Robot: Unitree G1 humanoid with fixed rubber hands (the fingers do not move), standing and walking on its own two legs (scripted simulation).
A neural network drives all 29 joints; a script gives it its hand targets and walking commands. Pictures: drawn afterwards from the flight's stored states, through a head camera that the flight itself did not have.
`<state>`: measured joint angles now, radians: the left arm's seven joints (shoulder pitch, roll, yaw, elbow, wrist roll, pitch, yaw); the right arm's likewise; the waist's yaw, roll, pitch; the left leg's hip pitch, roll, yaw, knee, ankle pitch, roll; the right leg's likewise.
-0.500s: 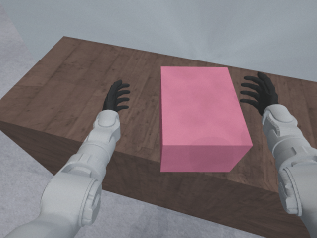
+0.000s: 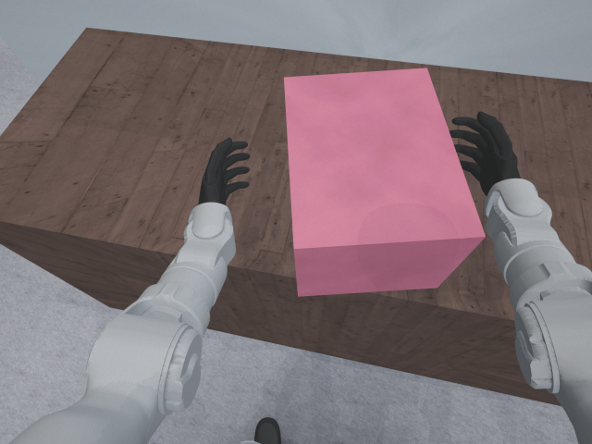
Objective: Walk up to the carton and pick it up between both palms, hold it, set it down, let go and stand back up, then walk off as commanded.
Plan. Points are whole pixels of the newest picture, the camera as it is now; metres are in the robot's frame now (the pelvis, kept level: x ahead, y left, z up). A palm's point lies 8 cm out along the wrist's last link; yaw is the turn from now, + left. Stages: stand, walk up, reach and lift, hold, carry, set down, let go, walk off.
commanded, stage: reach and lift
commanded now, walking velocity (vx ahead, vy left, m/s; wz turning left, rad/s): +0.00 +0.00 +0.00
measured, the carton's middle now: (361, 183) +0.52 -0.06 -0.02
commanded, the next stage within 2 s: none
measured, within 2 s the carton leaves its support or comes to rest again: neither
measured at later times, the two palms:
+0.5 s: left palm (229, 190) +0.46 +0.13 +0.04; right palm (466, 178) +0.48 -0.18 +0.05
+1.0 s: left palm (222, 184) +0.46 +0.13 +0.05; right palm (461, 177) +0.48 -0.17 +0.05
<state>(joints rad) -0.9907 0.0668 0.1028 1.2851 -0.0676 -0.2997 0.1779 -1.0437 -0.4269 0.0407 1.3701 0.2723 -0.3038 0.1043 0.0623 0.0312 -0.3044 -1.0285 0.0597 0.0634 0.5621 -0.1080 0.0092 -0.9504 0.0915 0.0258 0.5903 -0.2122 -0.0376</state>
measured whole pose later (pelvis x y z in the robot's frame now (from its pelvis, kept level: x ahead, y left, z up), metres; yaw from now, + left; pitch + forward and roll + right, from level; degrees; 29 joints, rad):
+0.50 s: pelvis +0.00 +0.00 +0.00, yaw +0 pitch +31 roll -1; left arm -1.01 -0.01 0.26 1.23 0.07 -0.28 0.22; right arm -1.01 -0.27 -0.21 1.27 0.04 -0.28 0.01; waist 0.06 0.03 -0.26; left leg -0.99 0.06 0.06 0.55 -0.11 0.00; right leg -0.91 0.09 0.01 0.59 -0.21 -0.05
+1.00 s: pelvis +0.01 +0.00 +0.02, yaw +0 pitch +27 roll -1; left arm -0.95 -0.07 0.42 1.07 0.27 -0.20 0.21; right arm -0.95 -0.19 -0.46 1.19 -0.25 -0.29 0.02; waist 0.06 0.02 -0.21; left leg -0.85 0.05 0.06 0.47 -0.09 0.00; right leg -0.78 0.08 0.00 0.49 -0.19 -0.05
